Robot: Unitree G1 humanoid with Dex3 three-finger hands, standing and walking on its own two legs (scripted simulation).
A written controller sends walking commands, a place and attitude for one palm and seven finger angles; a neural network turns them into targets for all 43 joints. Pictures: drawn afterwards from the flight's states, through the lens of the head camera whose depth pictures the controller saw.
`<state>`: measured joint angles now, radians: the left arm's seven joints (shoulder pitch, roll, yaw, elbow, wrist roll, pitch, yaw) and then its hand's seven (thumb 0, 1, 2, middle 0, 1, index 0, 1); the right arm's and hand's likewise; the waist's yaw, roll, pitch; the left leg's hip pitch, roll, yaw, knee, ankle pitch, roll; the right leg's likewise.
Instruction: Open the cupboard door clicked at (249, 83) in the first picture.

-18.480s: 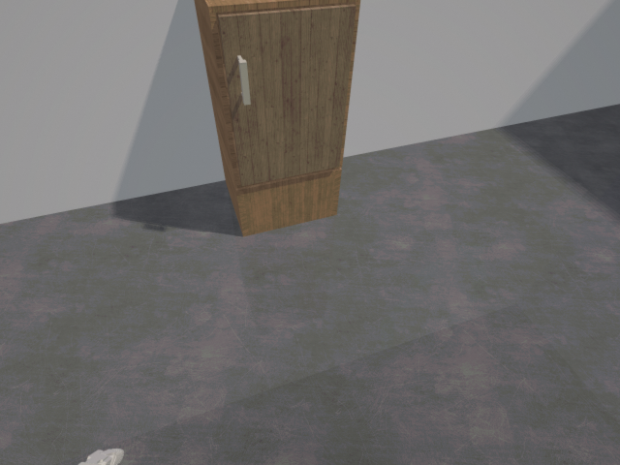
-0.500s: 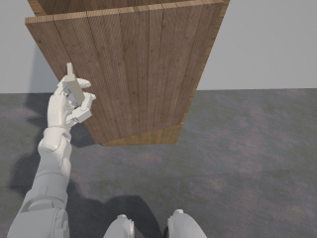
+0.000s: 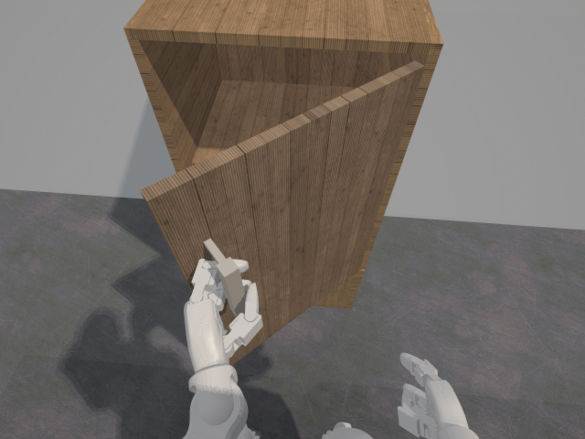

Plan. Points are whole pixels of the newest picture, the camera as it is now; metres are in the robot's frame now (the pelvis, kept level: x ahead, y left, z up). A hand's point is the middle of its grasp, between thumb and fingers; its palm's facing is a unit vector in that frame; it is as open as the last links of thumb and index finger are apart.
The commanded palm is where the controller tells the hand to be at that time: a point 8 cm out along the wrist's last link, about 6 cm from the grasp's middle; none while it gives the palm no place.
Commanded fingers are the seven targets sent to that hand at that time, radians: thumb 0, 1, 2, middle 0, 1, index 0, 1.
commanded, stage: open thumb and fingers to let go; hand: left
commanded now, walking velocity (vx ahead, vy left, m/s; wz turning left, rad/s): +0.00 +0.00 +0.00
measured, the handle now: (226, 279) +0.32 +0.11 +0.04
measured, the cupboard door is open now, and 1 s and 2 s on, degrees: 42 41 45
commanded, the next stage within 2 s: slide the hand sideways off the handle in 0.88 s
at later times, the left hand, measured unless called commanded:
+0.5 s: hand (253, 308) +0.29 +0.07 +0.03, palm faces +0.35 -0.94 +0.00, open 11.0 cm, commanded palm +0.24 +0.12 +0.03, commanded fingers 0.00 -0.50 0.30 -0.29 -1.15 -0.29 -1.15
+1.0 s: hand (251, 313) +0.28 +0.07 +0.03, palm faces +0.27 -0.96 -0.01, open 14.9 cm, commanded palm +0.24 +0.11 +0.03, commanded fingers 0.00 -0.50 0.30 -0.15 -0.30 -0.15 -0.30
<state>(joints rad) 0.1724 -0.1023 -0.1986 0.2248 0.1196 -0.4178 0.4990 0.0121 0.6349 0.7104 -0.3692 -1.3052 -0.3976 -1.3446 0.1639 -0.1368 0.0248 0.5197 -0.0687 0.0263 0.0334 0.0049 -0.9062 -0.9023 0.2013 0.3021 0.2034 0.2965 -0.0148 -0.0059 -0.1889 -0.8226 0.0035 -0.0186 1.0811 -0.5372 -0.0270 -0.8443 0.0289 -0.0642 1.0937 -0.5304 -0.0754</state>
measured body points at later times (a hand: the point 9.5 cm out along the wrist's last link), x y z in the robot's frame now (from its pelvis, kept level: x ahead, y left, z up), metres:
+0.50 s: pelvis -0.02 -0.02 -0.01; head +0.04 -0.03 +0.44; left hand +0.26 +0.12 +0.03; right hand +0.14 -0.25 -0.12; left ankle -0.01 +0.14 -0.66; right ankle +0.00 -0.07 -0.66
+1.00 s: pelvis -0.03 +0.02 -0.01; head +0.03 +0.01 +0.44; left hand +0.26 +0.12 +0.03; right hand +0.16 -0.19 -0.11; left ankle -0.01 +0.14 -0.66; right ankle +0.00 -0.07 -0.66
